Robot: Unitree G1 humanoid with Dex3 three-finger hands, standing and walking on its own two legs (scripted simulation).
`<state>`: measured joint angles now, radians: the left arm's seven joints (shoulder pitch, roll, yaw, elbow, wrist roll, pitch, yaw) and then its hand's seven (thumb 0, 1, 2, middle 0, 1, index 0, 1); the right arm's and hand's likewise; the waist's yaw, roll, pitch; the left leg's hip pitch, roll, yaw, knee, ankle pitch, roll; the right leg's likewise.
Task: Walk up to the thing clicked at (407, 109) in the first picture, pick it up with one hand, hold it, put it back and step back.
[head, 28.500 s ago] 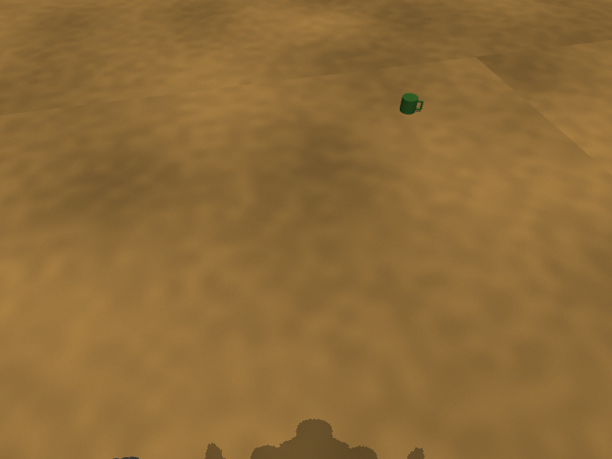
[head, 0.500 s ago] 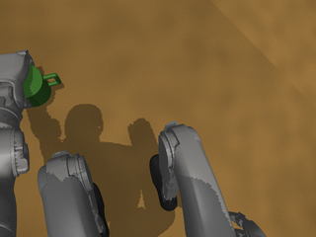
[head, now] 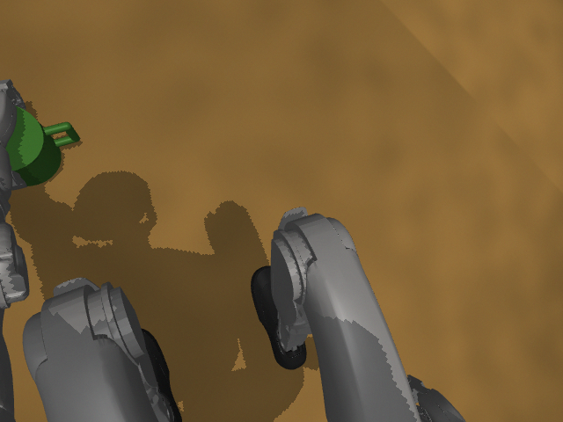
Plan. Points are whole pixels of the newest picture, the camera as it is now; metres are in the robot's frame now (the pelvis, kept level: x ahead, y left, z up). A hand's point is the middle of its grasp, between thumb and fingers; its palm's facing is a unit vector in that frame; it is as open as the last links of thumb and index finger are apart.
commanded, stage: rest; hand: left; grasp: from above
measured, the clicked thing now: (27, 144) +0.52 +0.22 -0.24
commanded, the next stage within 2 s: open in 0.80 s
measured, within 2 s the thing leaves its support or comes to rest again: rests again in 0.46 s
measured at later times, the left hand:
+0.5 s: hand (6, 149) +0.51 +0.24 -0.23, palm faces -0.45 -0.09 -0.89, open 11.8 cm
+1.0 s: hand (8, 152) +0.51 +0.24 -0.24, palm faces -0.46 -0.10 -0.88, open 11.8 cm
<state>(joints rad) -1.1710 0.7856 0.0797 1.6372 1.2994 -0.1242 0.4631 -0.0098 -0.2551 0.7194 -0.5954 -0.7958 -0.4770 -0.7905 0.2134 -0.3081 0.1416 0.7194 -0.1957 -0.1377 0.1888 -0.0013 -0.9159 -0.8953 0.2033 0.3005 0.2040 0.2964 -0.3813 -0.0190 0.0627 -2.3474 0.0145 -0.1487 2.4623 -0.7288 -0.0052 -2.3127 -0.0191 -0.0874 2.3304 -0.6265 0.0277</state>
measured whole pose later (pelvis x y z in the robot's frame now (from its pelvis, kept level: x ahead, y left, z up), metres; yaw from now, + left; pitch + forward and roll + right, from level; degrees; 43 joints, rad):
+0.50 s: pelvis +0.00 +0.00 -0.01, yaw -3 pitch +33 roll -11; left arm -1.17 0.87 0.11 1.67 1.29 -0.12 0.52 -0.01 -0.23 0.70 -0.57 -0.81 -0.45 -0.80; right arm 0.20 -0.33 0.20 0.68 -0.22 -0.19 0.25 0.00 -0.91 -0.89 0.20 0.30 0.20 0.30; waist -0.42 -0.06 0.12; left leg -2.36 0.02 -0.19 2.51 -0.74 0.00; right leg -2.30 -0.01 -0.12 2.34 -0.62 0.04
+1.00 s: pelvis -0.01 +0.01 -0.01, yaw -4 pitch +31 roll -12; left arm -1.21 0.96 0.12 1.78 1.32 -0.15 0.55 0.00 -0.22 0.71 -0.54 -0.84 -0.43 -0.82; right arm 0.20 -0.36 0.25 0.66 -0.23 -0.22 0.26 0.00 -0.91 -0.90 0.20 0.30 0.20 0.30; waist -0.46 -0.08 0.16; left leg -2.35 0.02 -0.22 2.52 -0.73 0.00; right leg -2.29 0.00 -0.14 2.33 -0.60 0.05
